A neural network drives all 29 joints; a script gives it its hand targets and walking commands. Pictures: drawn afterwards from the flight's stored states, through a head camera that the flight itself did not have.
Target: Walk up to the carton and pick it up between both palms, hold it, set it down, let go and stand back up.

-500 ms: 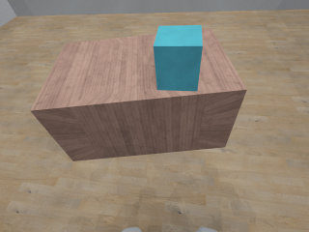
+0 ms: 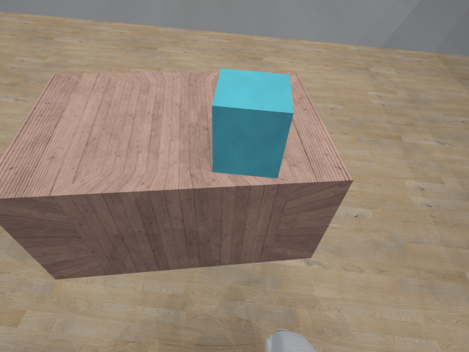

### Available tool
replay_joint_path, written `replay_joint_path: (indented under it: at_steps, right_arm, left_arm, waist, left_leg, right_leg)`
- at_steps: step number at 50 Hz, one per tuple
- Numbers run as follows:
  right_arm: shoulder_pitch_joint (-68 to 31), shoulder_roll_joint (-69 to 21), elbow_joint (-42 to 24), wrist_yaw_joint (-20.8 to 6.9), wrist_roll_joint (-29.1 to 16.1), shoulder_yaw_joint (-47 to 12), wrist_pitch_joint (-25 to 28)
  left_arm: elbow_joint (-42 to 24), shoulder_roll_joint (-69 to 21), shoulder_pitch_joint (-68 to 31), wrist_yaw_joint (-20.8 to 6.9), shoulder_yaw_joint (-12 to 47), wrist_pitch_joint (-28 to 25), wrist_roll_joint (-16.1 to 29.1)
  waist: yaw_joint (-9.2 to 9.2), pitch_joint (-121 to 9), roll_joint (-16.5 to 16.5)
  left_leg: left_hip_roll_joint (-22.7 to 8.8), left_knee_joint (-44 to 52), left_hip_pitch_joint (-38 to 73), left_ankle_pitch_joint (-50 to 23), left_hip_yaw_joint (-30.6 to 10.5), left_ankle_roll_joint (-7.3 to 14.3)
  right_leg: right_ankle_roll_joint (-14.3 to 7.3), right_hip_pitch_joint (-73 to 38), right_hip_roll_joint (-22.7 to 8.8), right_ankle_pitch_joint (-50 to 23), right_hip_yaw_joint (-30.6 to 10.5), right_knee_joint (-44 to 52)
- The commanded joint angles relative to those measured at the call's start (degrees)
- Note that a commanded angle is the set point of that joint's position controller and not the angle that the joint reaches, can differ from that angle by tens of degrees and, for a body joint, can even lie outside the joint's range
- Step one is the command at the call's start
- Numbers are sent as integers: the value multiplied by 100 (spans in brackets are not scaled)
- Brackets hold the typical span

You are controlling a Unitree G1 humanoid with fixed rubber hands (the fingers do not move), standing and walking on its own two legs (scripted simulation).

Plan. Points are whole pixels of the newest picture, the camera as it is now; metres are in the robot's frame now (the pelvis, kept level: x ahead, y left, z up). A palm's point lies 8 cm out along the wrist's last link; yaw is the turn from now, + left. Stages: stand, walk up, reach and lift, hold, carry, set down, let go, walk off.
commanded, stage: walk up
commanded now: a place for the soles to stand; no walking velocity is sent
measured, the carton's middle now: (249, 124) +0.76 -0.04 -0.07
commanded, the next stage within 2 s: none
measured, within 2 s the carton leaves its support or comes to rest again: neither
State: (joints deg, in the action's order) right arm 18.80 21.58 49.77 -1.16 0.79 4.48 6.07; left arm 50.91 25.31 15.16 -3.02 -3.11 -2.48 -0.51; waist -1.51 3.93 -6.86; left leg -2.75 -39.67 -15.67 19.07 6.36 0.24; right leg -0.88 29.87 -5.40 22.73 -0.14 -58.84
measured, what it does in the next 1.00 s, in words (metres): walks ahead: right foot, then left foot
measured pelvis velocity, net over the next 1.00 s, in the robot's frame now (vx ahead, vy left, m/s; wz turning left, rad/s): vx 0.26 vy -0.05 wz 0.04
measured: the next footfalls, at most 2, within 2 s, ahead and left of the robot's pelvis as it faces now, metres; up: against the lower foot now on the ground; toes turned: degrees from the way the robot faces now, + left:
right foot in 0.12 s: +0.20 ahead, -0.17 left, +0.00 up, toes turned -5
left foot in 0.58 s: +0.30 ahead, +0.09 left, +0.00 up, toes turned +6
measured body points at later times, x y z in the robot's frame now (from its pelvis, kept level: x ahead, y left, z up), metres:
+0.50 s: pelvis +0.14 -0.06 +0.00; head +0.16 -0.07 +0.45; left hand +0.14 +0.27 -0.11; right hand +0.25 -0.37 -0.13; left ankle +0.23 +0.08 -0.69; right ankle +0.16 -0.17 -0.71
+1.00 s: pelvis +0.26 -0.05 -0.02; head +0.30 -0.05 +0.43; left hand +0.34 +0.28 -0.13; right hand +0.34 -0.38 -0.13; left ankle +0.26 +0.09 -0.71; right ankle +0.38 -0.19 -0.72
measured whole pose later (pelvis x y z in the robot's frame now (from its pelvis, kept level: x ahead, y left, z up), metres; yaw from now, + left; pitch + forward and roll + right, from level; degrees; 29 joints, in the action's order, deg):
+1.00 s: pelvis +0.26 -0.05 -0.02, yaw +2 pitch -5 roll +0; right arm 13.6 22.6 50.8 0.3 -0.3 3.7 2.6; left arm 53.6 24.0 10.3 -0.5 -3.3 -2.4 0.3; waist -1.5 9.2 -0.7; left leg -6.1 -49.7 -18.7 26.1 3.8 -1.9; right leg -0.2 26.7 -3.4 12.8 1.8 -44.5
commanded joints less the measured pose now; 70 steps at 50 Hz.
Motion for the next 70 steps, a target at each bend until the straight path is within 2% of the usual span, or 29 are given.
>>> replay_joint_path:
  at_steps: [1,4,5,6,7,8,9,11,13,20,23,26,28,29,30,31,32,36,43,46,47,48,49,50,55,58,60,63,70]
  right_arm:
    - [-512,2062,-548,26,32,506,102]
    - [-847,1906,-618,2,85,434,2]
    - [-727,1679,-589,8,146,366,-59]
    - [-657,1366,-571,5,138,249,-100]
    - [-538,932,-695,8,42,109,-87]
    - [-495,1428,-507,67,15,242,-147]
    - [-397,1820,-384,72,-3,318,-151]
    - [-94,1796,-231,50,-60,303,-110]
    - [337,1635,-32,48,-141,276,-143]
    - [-349,1534,-333,-112,42,290,-181]
    - [-670,1449,-473,-138,86,300,-143]
    - [-468,1440,-357,-136,18,357,-72]
    - [412,1591,7,-59,24,478,11]
    - [1082,1954,155,12,48,627,61]
    - [1114,2324,-41,85,68,682,80]
    - [843,2390,-208,95,-64,696,52]
    - [575,2338,-229,104,-114,709,33]
    - [-128,1901,-319,172,-121,501,50]
    - [-769,1567,-438,198,-48,280,-27]
    - [-871,1358,-479,201,-136,180,-204]
    - [-839,1219,-494,210,-178,135,-257]
    - [-651,1069,-491,223,-199,80,-316]
    - [-443,996,-403,250,-213,50,-383]
    - [-288,1265,-191,289,-225,166,-457]
    - [31,1345,330,239,-147,181,-476]
    - [-630,1633,344,245,-51,177,-454]
    - [-1113,1529,354,208,-52,148,-481]
    - [-709,1337,601,214,-65,96,-473]
    - [-1191,1406,777,185,-20,82,-418]
  left_arm:
    - [-336,1088,44,-140,-438,-87,29]
    - [-164,1190,541,-131,-565,-91,-46]
    - [0,1288,895,-97,-646,-106,-56]
    - [64,1538,1231,-28,-721,-139,-96]
    - [-61,1965,1355,58,-769,-217,-128]
    - [-248,2182,789,69,-755,-255,-66]
    - [-408,2140,395,83,-723,-249,-14]
    - [-437,1769,283,160,-635,-330,7]
    - [-365,1608,170,215,-573,-377,67]
    - [-381,1582,302,222,-568,-418,-23]
    - [-372,1610,476,225,-532,-423,-41]
    - [-490,1613,166,194,-467,-347,-35]
    - [-589,1218,20,170,-293,-293,-26]
    - [-602,796,219,157,-169,-305,3]
    - [-667,526,344,182,-127,-275,51]
    - [-622,1268,152,258,-295,-202,13]
    - [-554,1481,76,293,-340,-168,-26]
    - [-182,1271,542,260,-291,-89,77]
    - [53,776,353,235,-245,-20,148]
    - [195,919,383,318,-309,-67,90]
    - [168,1054,256,334,-314,-75,48]
    - [59,1378,-59,357,-365,-94,8]
    - [-71,1581,-358,386,-354,-131,17]
    - [-68,1786,-724,387,-389,-95,67]
    - [-30,1360,-1159,410,-236,54,8]
    - [50,1137,-1393,396,-181,125,24]
    - [237,1152,-1290,410,-182,67,14]
    - [287,1288,-1576,404,-210,43,13]
    - [479,995,-1790,382,-159,116,46]
  waist:
    - [197,333,2178]
    - [649,-37,1613]
    - [775,-224,999]
    - [984,-268,-153]
    - [1030,-271,-1534]
    - [879,-86,-755]
    - [683,141,-280]
    - [489,117,-128]
    - [245,-70,-313]
    - [449,191,-686]
    - [519,139,-395]
    - [228,-64,-222]
    - [-272,-462,595]
    - [-624,-900,1813]
    - [-489,-968,2503]
    - [-523,-962,1814]
    - [-408,-664,1538]
    - [43,213,1435]
    - [283,127,2148]
    - [440,-356,1638]
    - [418,-580,1203]
    - [297,-752,341]
    - [163,-851,-28]
    - [154,-1015,-414]
    - [-81,-840,-798]
    - [108,-628,-112]
    - [248,-686,-26]
    - [4,-951,-362]
    - [149,-718,601]
  left_leg:
    - [-1346,2342,-1087,1777,-1457,1192]
    - [-1184,1473,-2120,2418,-1119,935]
    - [-870,596,-2361,2617,-848,793]
    - [-402,-960,-2818,2434,-374,577]
    - [322,-3017,-3442,1477,-18,245]
    - [185,-3374,-3317,1161,-868,219]
    - [-115,-3265,-3036,990,-1049,245]
    - [-301,-3178,-2934,460,-1103,241]
    - [-268,-2920,-2414,192,-1193,199]
    - [-402,-1465,-2125,218,-724,60]
    - [-326,-1041,-1930,99,-554,105]
    - [-81,-265,-838,99,-140,184]
    - [326,296,1228,-273,-54,308]
    - [-326,1107,2171,588,-1372,580]
    - [-1756,1929,2659,868,-4096,1134]
    - [-2288,2389,2432,1332,-5007,1698]
    - [-2388,2288,1929,955,-4907,1867]
    - [-1673,1895,263,-604,-2497,1380]
    - [-1245,1071,-1022,-2867,-969,1211]
    - [-918,24,-1287,-2041,-722,741]
    - [-714,-299,-1289,-1287,-580,528]
    - [-320,-886,-1328,-351,-280,282]
    - [82,-1512,-957,769,-326,145]
    - [18,-1836,-514,1536,-604,137]
    - [-18,-502,-20,653,-567,243]
    - [-528,493,-585,600,-1440,485]
    - [-373,227,-878,446,-1070,355]
    - [-42,-93,-431,224,-550,208]
    - [-441,743,-690,-137,-1214,475]
  right_leg:
    - [-57,-607,-60,-474,108,1347]
    - [-147,-2344,238,-473,414,1646]
    - [-117,-2834,452,-158,431,1758]
    - [-203,-3161,194,816,-232,2472]
    - [-662,-2859,-1246,3255,-3303,4322]
    - [-1215,-2237,-1920,3834,-4689,5192]
    - [-1522,-1930,-1917,3558,-4516,5074]
    - [-1187,-2051,-1593,1435,-3331,4394]
    - [-852,-1759,-1406,386,-2475,4101]
    - [-1388,-1480,-1290,307,-1512,4022]
    - [-1393,-1530,-1377,-116,-1428,3871]
    - [-1191,-1112,-1225,-528,-893,3377]
    - [-803,-62,-778,-1070,-263,1959]
    - [-466,527,-230,-1486,398,-8]
    - [-80,1643,401,548,467,-1063]
    - [-56,1764,309,883,22,-1369]
    - [-3,1602,77,878,-216,-1505]
    - [-47,758,-284,149,-283,-703]
    - [-78,-999,-14,-786,171,1172]
    - [-181,-2079,344,-1649,278,2062]
    - [-237,-2171,234,-1851,37,2290]
    - [-437,-1973,-536,-2038,-1003,2651]
    - [-930,-1325,-1427,-1334,-2335,3372]
    - [-1362,-952,-1723,-612,-2593,3523]
    - [-758,-502,-906,-186,-1432,2856]
    - [-242,-637,-187,199,-604,2222]
    - [-284,-1075,-294,182,-846,2571]
    - [-586,-1048,-742,-64,-1421,2909]
    - [-316,-1275,-258,-490,-628,2395]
